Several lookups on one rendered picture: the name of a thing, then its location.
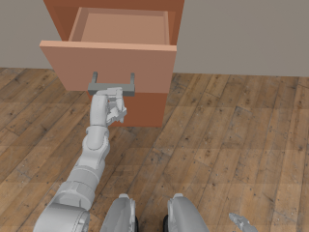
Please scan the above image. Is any right robot hand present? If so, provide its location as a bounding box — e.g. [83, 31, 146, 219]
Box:
[229, 213, 259, 232]

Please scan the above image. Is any cabinet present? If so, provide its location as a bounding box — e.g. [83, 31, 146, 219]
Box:
[43, 0, 184, 128]

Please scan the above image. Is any right robot thigh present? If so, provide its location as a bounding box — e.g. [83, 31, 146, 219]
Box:
[167, 196, 210, 232]

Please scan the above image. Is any robot left upper arm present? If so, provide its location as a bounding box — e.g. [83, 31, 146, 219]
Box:
[35, 202, 91, 232]

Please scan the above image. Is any drawer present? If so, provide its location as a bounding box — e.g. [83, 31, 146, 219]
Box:
[39, 7, 177, 94]

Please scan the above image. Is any handle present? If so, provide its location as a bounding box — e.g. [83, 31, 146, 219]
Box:
[88, 72, 135, 97]

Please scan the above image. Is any left robot forearm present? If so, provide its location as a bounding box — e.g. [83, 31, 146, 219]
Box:
[33, 125, 110, 232]

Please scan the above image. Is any left robot hand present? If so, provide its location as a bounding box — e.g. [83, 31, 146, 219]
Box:
[90, 87, 127, 128]

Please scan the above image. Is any left robot thigh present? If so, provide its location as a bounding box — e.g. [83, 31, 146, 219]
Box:
[99, 197, 135, 232]

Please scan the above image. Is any robot thigh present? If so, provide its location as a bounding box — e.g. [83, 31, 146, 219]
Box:
[99, 197, 135, 232]
[167, 196, 210, 232]

